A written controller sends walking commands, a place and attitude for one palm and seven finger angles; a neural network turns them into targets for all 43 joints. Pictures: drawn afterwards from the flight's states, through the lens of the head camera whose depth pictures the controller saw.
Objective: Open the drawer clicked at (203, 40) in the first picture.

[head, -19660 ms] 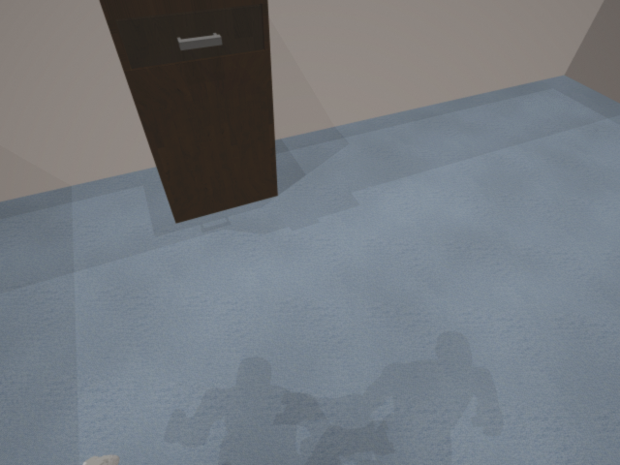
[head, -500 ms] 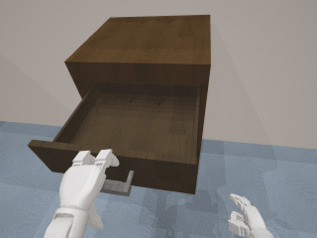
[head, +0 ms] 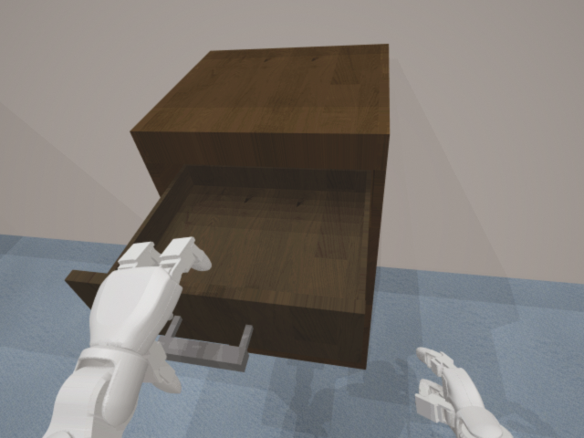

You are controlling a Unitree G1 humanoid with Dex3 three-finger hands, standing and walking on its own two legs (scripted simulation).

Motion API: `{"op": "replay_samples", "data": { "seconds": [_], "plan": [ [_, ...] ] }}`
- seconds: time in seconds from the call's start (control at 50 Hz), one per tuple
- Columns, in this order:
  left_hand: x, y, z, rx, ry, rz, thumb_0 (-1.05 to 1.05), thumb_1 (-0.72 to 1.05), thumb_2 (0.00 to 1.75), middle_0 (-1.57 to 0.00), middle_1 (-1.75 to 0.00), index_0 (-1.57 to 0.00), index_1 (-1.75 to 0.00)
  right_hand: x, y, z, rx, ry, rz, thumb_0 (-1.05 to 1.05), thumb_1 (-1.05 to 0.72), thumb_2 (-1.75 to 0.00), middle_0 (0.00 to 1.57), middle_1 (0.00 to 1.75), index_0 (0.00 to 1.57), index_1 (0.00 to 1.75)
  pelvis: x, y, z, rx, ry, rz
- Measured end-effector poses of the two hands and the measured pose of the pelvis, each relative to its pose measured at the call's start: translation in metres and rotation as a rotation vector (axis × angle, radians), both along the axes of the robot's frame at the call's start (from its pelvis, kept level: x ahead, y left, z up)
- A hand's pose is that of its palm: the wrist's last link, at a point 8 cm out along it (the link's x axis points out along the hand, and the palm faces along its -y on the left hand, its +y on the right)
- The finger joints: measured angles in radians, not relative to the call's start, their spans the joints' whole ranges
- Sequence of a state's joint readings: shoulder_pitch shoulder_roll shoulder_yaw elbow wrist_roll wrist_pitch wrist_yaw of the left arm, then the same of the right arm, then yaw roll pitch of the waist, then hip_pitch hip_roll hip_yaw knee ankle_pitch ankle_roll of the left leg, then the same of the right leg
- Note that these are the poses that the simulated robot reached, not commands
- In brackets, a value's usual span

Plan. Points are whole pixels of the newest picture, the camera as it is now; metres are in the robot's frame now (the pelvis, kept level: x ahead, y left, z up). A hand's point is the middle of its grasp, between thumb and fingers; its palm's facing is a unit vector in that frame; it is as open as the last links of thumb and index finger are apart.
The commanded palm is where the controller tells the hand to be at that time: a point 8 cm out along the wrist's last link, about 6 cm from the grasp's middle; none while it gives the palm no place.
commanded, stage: lift the hand off the handle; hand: left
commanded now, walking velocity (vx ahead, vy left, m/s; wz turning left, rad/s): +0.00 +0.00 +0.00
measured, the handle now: (206, 339) +0.25 +0.17 +0.01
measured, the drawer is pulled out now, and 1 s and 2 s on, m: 0.30 0.30 0.30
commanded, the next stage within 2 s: draw the hand back to the body in 0.28 s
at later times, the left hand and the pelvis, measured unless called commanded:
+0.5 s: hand (162, 313) +0.21 +0.17 +0.15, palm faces +0.14 -0.16 -0.98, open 13.8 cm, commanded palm +0.17 +0.18 +0.21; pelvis -0.01 +0.00 +0.00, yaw +0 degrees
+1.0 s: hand (107, 328) +0.19 +0.23 +0.15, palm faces +0.11 -0.12 -0.99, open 13.8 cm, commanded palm +0.15 +0.23 +0.20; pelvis +0.00 +0.01 +0.00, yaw +1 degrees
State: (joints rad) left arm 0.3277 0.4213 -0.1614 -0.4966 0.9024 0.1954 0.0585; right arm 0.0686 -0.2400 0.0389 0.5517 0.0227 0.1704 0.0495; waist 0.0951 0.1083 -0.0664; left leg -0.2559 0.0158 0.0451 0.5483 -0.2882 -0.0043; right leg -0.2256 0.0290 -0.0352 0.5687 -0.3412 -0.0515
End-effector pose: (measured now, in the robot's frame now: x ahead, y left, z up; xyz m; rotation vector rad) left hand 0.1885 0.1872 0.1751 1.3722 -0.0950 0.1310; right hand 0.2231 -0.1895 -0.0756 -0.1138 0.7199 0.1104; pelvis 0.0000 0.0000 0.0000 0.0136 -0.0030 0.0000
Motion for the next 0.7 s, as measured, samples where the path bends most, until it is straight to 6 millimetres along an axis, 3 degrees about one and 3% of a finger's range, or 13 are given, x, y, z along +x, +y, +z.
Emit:
{"op": "replay_samples", "data": {
  "seconds": [0.14,0.26,0.46,0.7],
  "plan": [
    [-0.005,-0.008,0.018,0.016,-0.034,-0.050,0.00,-0.49,0.30,-0.32,-1.20,-0.32,-1.20,0.002,0.000,0.005,-0.001,-0.015,0.007,0.01,-0.91,-0.90,0.20,0.30,0.20,0.30,-0.002,0.002,0.001,-0.002,-0.015,-0.004],
    [-0.006,0.000,0.033,0.026,-0.053,-0.023,0.00,-0.49,0.30,-0.32,-1.20,-0.32,-1.20,0.002,0.003,0.007,0.019,-0.019,0.010,0.01,-0.91,-0.90,0.20,0.30,0.20,0.30,-0.005,0.001,0.003,-0.002,-0.031,-0.002],
    [-0.009,-0.008,0.023,0.021,0.004,-0.069,0.00,-0.49,0.30,-0.32,-1.20,-0.32,-1.20,-0.005,0.004,0.008,0.015,-0.023,0.020,0.01,-0.91,-0.90,0.20,0.30,0.20,0.30,-0.011,-0.001,0.004,-0.003,-0.038,-0.002],
    [-0.018,0.023,0.023,0.045,0.025,0.010,0.00,-0.49,0.30,-0.32,-1.20,-0.32,-1.20,-0.015,-0.008,0.000,-0.019,0.000,-0.001,0.01,-0.91,-0.90,0.20,0.30,0.20,0.30,-0.010,-0.003,0.004,-0.006,-0.033,0.010]
  ]
}}
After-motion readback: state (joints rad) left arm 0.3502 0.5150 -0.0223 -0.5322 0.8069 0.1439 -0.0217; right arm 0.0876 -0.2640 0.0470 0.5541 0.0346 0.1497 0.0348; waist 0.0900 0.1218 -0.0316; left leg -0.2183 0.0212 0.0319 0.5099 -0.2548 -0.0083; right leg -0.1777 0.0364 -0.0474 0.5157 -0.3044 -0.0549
